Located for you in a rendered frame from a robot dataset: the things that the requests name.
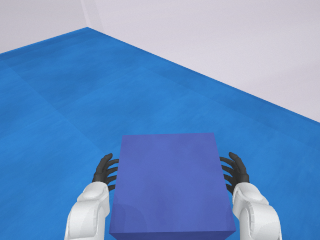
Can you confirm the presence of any right robot forearm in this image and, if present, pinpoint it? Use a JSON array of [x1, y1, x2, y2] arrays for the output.
[[232, 182, 282, 240]]

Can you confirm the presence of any left robot forearm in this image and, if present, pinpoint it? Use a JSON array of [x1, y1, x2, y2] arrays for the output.
[[64, 181, 110, 240]]

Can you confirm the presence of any robot right hand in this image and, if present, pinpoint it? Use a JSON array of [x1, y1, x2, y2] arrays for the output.
[[219, 152, 250, 195]]

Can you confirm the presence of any robot left hand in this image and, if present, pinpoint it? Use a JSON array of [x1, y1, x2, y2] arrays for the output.
[[91, 153, 119, 191]]

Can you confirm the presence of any carton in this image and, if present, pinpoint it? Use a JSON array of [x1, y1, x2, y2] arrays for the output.
[[109, 132, 237, 240]]

